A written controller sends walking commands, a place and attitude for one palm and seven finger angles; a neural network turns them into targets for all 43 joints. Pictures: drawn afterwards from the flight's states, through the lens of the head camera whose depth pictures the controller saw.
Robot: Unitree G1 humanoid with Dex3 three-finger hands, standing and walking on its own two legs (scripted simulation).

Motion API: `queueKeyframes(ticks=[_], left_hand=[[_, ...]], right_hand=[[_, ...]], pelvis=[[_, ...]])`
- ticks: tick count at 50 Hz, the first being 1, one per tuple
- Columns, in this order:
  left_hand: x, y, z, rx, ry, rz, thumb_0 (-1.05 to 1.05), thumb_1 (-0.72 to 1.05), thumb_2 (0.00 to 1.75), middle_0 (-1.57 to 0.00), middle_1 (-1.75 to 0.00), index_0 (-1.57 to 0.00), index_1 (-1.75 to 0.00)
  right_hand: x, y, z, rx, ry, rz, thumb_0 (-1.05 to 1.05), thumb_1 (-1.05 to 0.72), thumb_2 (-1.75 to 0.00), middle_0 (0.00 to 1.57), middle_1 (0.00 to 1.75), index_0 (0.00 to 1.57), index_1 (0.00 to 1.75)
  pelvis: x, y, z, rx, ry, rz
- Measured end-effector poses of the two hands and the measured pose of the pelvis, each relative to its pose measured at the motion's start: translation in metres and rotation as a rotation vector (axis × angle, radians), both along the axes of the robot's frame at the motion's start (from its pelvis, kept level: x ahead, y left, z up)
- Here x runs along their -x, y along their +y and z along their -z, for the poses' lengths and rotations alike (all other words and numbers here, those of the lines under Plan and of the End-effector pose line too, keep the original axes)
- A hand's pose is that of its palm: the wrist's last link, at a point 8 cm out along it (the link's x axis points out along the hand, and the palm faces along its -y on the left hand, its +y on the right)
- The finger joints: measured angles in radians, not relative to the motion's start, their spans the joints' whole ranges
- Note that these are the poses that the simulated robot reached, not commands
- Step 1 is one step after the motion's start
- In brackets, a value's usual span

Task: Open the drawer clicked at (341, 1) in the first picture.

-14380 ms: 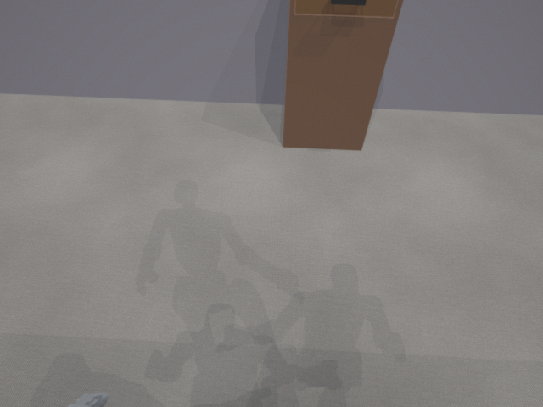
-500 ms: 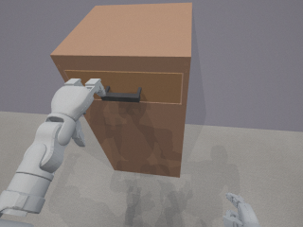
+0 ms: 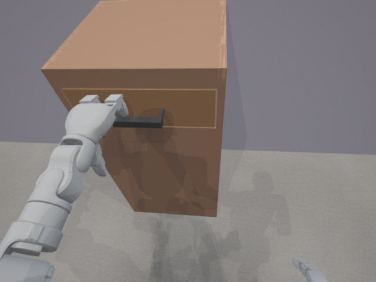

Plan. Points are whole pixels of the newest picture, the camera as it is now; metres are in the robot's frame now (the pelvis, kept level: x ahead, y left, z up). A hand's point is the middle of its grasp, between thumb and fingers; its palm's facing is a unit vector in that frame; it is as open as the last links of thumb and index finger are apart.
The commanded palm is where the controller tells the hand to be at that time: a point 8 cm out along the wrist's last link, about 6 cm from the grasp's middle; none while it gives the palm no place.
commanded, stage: move the hooked fingers above the handle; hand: left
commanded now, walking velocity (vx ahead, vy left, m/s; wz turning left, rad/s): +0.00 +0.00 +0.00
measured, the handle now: (139, 116) +0.52 +0.20 +0.03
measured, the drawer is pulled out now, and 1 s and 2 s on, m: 0.00 0.00 0.00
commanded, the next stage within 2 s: lower the fingers behind the handle in 1.36 s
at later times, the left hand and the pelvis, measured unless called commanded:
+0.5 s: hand (124, 123) +0.43 +0.20 +0.09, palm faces -0.01 -0.04 -1.00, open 13.8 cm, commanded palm +0.41 +0.20 +0.15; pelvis +0.01 +0.00 +0.00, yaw +0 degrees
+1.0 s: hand (130, 116) +0.46 +0.19 +0.08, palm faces -0.03 -0.02 -1.00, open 13.8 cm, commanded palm +0.44 +0.20 +0.15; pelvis +0.02 -0.01 -0.01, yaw -1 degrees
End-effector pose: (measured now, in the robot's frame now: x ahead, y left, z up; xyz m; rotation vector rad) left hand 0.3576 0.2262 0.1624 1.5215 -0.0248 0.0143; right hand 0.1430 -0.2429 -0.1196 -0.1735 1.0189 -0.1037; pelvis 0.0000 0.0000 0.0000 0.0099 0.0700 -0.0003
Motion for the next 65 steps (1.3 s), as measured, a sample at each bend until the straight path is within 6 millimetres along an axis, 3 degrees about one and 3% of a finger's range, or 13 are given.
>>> queueKeyframes(ticks=[10,19,32,42,52,65], left_hand=[[-0.025,-0.023,0.008,-0.003,0.004,0.050,0.00,-0.49,0.30,-0.32,-1.20,-0.32,-1.20],[-0.049,-0.018,0.011,-0.016,0.017,-0.006,0.00,-0.49,0.30,-0.32,-1.20,-0.32,-1.20],[-0.065,-0.032,0.025,-0.018,0.038,0.028,0.00,-0.49,0.30,-0.32,-1.20,-0.32,-1.20],[-0.087,-0.034,0.021,-0.023,0.038,0.001,0.00,-0.49,0.30,-0.32,-1.20,-0.32,-1.20],[-0.084,-0.034,0.025,-0.026,0.047,0.021,0.00,-0.49,0.30,-0.32,-1.20,-0.32,-1.20],[-0.082,-0.039,0.015,-0.029,0.005,-0.008,0.00,-0.49,0.30,-0.32,-1.20,-0.32,-1.20]], right_hand=[[-0.002,0.006,0.004,-0.011,0.014,0.008,0.01,-0.91,-0.90,0.20,0.30,0.20,0.30],[0.010,0.002,0.008,-0.012,0.052,0.044,0.01,-0.91,-0.90,0.20,0.30,0.20,0.30],[0.028,-0.013,0.013,0.019,0.104,0.079,0.01,-0.91,-0.90,0.20,0.30,0.20,0.30],[0.050,-0.020,0.017,0.025,0.144,0.124,0.01,-0.91,-0.90,0.20,0.30,0.20,0.30],[0.063,-0.024,0.018,0.024,0.177,0.145,0.01,-0.91,-0.90,0.20,0.30,0.20,0.30],[0.039,-0.018,0.016,0.005,0.115,0.120,0.01,-0.91,-0.90,0.20,0.30,0.20,0.30]], pelvis=[[-0.005,0.002,0.002,-0.002,0.024,0.001],[-0.012,0.001,0.003,-0.002,0.048,0.009],[-0.014,-0.002,0.006,-0.002,0.069,0.006],[-0.014,-0.005,0.007,-0.004,0.091,0.014],[-0.016,-0.005,0.008,-0.004,0.098,0.021],[-0.015,-0.005,0.007,-0.005,0.083,0.016]])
